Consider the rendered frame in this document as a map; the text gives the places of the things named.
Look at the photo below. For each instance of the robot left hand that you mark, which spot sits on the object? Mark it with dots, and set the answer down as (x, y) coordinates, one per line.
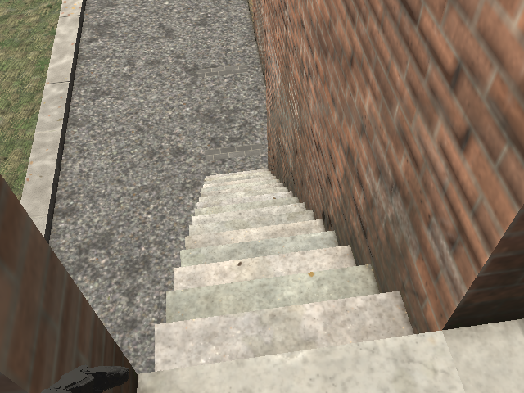
(90, 380)

